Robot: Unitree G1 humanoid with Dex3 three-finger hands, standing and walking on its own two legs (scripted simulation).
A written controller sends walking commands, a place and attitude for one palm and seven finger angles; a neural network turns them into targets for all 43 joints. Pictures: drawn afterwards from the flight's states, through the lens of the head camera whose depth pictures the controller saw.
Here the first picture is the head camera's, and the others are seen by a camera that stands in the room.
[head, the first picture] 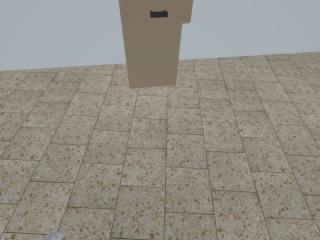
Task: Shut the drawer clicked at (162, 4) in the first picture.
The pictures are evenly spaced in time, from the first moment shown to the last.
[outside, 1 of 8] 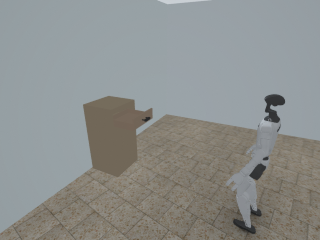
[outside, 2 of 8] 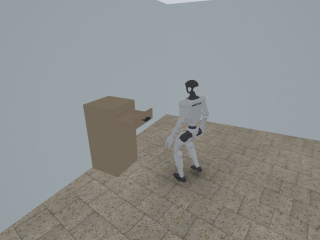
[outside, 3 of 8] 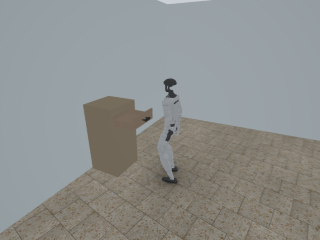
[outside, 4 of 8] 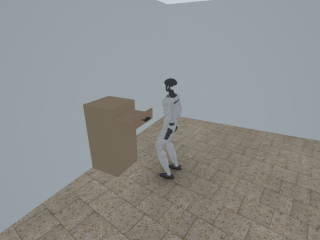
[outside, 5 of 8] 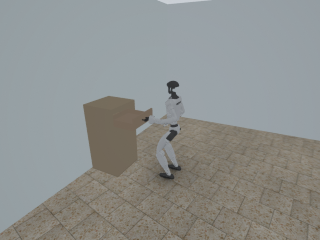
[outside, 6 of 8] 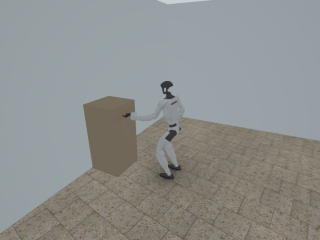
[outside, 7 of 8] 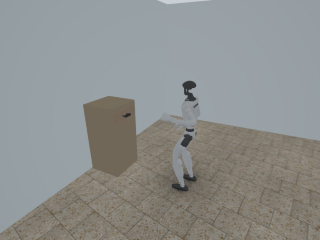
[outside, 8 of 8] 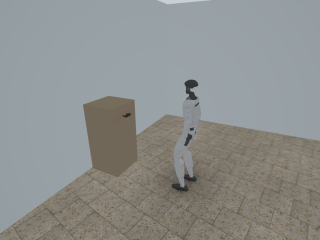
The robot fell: no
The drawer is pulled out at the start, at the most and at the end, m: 0.29 0.29 0.00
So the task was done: yes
